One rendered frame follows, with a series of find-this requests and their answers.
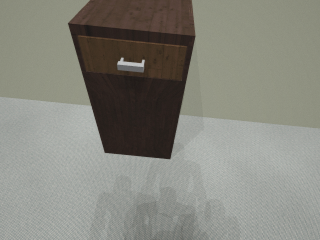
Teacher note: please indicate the drawer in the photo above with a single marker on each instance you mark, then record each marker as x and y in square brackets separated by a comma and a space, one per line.
[160, 60]

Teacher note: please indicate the handle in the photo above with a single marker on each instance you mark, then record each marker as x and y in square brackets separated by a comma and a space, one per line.
[130, 66]

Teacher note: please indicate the cabinet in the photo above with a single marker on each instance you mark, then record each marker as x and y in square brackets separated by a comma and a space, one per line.
[136, 115]

